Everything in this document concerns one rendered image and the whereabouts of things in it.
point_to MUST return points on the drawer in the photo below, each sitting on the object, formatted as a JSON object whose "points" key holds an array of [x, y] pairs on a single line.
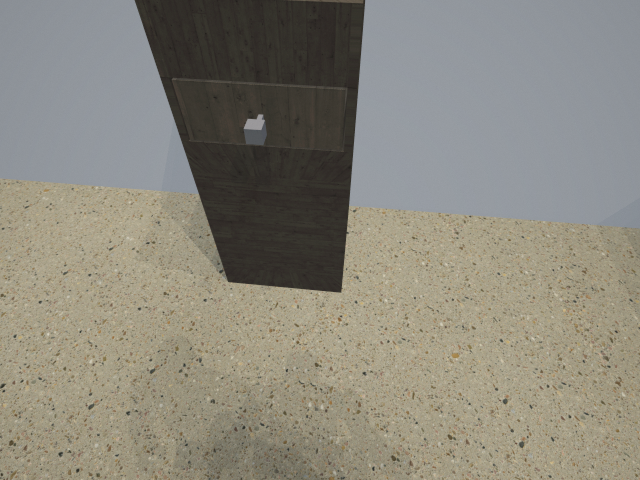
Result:
{"points": [[295, 115]]}

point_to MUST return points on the cabinet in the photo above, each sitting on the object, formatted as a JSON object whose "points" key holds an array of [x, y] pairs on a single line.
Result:
{"points": [[278, 214]]}

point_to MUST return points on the handle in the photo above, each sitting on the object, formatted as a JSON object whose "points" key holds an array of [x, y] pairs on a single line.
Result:
{"points": [[255, 131]]}

